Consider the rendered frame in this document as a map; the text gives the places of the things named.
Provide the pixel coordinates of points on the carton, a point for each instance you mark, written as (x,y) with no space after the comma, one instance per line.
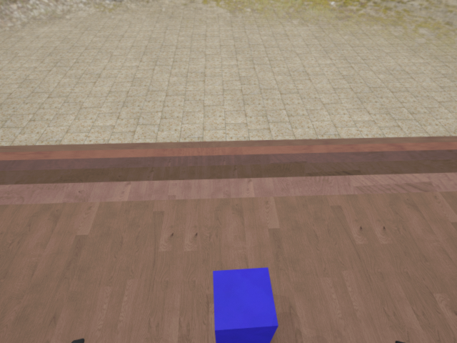
(244,309)

